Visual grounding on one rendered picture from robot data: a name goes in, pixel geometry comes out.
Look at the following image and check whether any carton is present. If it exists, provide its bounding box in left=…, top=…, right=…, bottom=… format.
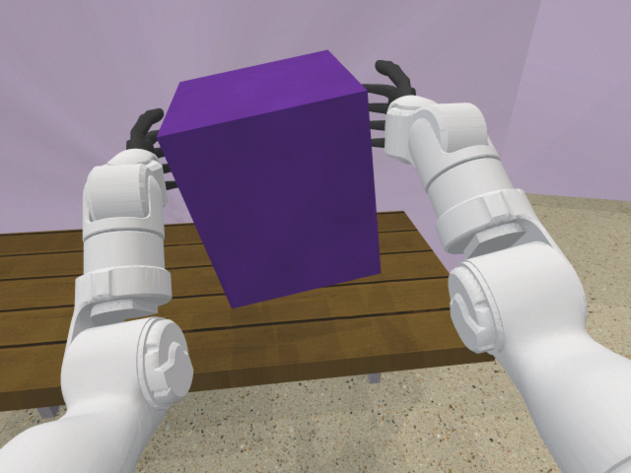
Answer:
left=157, top=50, right=381, bottom=308

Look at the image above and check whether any right robot hand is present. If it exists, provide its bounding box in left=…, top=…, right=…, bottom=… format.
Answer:
left=362, top=60, right=416, bottom=148

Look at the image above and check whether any table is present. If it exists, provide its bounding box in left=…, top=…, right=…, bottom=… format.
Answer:
left=0, top=211, right=495, bottom=419

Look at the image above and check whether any left robot upper arm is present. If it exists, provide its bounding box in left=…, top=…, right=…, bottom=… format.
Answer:
left=0, top=316, right=193, bottom=473

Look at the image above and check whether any left robot hand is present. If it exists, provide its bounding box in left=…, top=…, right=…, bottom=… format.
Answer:
left=126, top=108, right=178, bottom=190

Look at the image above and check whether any right robot upper arm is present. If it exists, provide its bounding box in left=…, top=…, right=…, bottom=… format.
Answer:
left=448, top=241, right=631, bottom=473

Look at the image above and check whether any robot left forearm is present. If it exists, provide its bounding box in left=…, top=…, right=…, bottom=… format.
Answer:
left=61, top=149, right=172, bottom=406

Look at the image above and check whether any robot right forearm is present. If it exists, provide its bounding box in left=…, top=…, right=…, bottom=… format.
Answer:
left=385, top=96, right=588, bottom=320

